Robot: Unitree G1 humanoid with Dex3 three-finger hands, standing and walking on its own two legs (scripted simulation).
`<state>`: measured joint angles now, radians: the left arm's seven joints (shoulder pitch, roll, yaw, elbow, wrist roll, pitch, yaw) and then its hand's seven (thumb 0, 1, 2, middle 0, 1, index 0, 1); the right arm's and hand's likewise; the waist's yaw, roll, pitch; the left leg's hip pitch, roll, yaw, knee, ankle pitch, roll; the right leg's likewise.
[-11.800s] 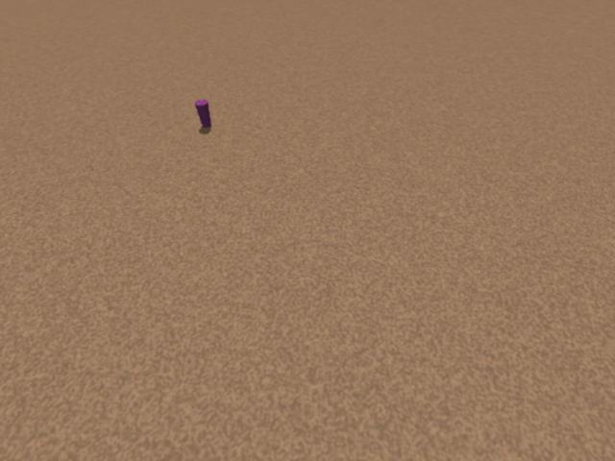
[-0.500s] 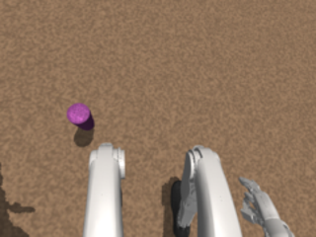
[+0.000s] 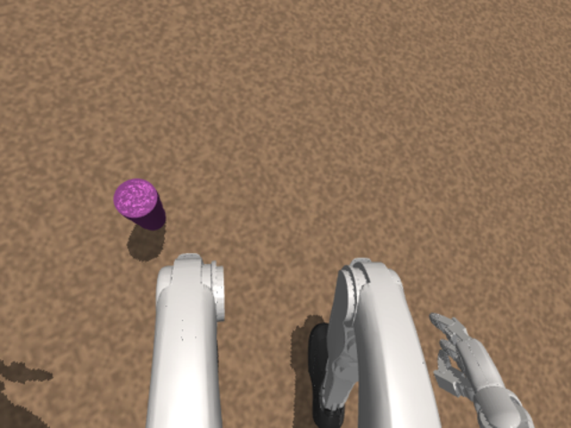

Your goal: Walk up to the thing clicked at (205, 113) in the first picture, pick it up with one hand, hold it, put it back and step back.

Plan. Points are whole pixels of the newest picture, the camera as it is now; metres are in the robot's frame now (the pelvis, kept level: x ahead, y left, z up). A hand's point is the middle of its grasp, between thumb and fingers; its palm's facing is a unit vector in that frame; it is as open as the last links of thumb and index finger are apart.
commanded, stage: approach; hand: left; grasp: from the side
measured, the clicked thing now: (145, 209) +0.44 +0.28 -0.30
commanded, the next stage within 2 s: close in in 0.62 s
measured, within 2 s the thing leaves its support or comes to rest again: neither
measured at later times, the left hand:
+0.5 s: hand (10, 225) +0.35 +0.41 -0.13, palm faces +0.31 -0.95 +0.03, open 17.6 cm
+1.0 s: hand (117, 225) +0.39 +0.31 -0.26, palm faces +0.30 -0.95 +0.04, open 17.6 cm
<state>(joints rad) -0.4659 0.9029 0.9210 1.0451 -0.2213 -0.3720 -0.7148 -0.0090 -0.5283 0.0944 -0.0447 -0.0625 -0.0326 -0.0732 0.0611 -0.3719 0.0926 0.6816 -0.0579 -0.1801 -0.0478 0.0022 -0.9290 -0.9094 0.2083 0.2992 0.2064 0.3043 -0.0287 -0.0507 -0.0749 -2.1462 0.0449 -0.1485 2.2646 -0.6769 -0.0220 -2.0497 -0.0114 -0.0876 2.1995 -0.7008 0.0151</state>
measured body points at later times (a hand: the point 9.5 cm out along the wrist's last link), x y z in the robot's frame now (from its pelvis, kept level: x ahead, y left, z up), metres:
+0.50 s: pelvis -0.01 +0.00 -0.06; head +0.21 +0.12 +0.31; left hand +0.33 +0.46 -0.13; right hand +0.19 -0.26 -0.14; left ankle +0.08 +0.13 -0.35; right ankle +0.10 -0.13 -0.35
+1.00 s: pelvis -0.01 +0.01 -0.10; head +0.21 +0.16 +0.25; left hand +0.37 +0.36 -0.25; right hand +0.17 -0.25 -0.14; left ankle +0.08 +0.13 -0.35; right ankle +0.10 -0.13 -0.34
